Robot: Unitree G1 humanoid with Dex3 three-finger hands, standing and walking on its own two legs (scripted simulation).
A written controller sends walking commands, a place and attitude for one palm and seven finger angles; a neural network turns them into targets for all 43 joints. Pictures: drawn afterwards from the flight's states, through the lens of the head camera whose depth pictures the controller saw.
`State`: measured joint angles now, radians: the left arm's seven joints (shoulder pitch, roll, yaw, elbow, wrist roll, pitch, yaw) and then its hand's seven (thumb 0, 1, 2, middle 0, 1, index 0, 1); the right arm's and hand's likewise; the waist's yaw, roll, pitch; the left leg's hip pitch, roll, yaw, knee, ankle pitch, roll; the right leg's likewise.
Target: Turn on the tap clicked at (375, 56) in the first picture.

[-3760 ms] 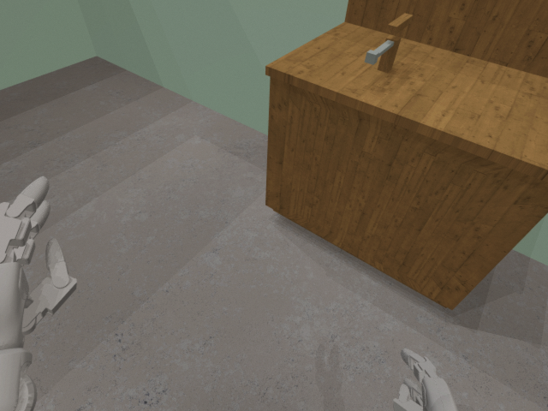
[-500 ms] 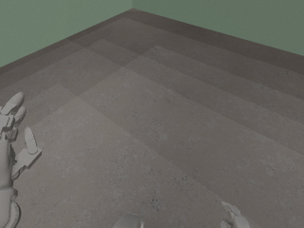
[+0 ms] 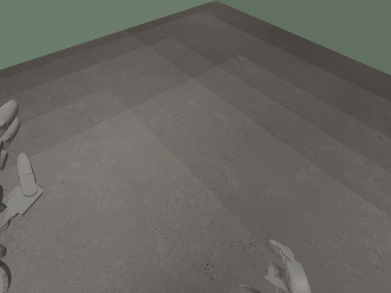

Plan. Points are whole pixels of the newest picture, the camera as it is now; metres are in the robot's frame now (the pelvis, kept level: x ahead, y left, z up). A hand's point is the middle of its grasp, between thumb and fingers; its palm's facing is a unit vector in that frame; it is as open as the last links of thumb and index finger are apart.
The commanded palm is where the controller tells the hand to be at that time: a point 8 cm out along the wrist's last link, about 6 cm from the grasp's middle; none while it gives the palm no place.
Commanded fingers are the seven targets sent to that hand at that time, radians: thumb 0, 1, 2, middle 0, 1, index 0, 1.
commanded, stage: walk to a spot facing it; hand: left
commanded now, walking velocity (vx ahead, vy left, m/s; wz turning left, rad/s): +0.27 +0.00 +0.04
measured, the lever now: out of the picture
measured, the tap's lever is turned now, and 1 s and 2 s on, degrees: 0 0 0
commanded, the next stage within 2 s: turn to face it in 0.12 s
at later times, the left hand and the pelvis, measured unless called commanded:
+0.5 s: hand (61, 135) +0.31 +0.25 +0.19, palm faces +0.45 -0.81 -0.39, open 7.4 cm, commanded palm +0.26 +0.28 +0.18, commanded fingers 0.00 0.90 0.90 -0.20 -0.30 -0.20 -0.30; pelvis +0.09 +0.00 -0.01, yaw -2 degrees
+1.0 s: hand (147, 127) +0.35 +0.12 +0.18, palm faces +0.10 -0.86 -0.50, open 7.4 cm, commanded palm +0.31 +0.18 +0.18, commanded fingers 0.00 0.90 0.90 -0.20 -0.30 -0.20 -0.30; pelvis +0.07 -0.04 +0.00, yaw -19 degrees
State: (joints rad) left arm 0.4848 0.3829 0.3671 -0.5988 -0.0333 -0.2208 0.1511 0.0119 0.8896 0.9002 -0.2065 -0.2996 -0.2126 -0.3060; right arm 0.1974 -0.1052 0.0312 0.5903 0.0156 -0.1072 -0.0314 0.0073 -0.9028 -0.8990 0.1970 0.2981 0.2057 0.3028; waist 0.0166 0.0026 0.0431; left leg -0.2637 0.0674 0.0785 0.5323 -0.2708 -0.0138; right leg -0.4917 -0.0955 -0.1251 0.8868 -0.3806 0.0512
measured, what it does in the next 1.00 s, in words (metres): steps on the spot, turning right: right foot, then left foot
